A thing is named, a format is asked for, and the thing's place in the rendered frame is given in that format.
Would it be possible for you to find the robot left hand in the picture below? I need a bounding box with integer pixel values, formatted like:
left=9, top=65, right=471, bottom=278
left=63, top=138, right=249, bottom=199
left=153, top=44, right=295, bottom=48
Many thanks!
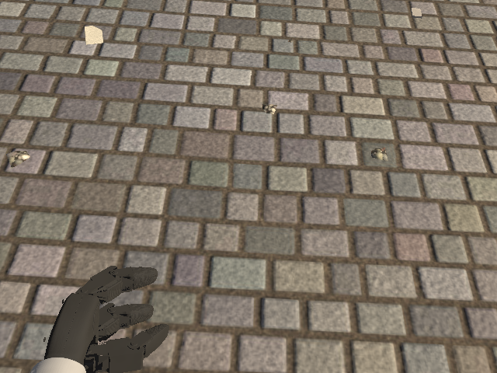
left=43, top=266, right=169, bottom=373

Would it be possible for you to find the robot left forearm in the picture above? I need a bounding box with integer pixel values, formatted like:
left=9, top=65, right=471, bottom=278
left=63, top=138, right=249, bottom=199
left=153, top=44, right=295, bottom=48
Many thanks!
left=30, top=357, right=86, bottom=373

